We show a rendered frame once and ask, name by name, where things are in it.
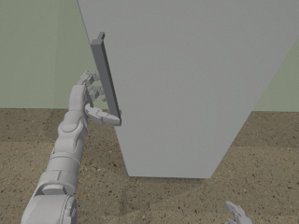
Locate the handle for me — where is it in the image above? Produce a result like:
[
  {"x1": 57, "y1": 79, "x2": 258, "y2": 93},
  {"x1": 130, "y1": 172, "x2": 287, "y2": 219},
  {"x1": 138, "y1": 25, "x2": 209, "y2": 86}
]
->
[{"x1": 91, "y1": 32, "x2": 121, "y2": 127}]

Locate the fridge door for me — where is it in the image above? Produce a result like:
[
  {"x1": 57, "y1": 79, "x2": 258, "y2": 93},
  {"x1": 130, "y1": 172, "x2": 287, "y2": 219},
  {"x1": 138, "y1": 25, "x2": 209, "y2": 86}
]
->
[{"x1": 78, "y1": 0, "x2": 299, "y2": 179}]

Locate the robot left hand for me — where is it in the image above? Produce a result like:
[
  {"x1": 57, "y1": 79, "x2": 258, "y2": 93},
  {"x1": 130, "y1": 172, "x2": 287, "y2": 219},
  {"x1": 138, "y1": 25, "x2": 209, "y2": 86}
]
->
[{"x1": 68, "y1": 70, "x2": 121, "y2": 124}]

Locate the robot left upper arm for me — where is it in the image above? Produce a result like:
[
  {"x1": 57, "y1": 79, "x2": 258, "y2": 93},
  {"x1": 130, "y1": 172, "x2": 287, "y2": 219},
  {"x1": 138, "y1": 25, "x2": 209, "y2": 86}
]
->
[{"x1": 22, "y1": 194, "x2": 78, "y2": 224}]

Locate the robot right hand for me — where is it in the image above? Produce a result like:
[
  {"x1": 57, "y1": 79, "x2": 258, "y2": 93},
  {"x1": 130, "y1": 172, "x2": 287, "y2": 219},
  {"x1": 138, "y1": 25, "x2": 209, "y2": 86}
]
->
[{"x1": 224, "y1": 201, "x2": 253, "y2": 224}]

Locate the robot left forearm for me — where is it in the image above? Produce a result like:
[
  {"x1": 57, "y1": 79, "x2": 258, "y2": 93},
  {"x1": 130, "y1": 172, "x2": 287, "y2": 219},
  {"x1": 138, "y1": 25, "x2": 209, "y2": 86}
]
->
[{"x1": 21, "y1": 110, "x2": 89, "y2": 224}]

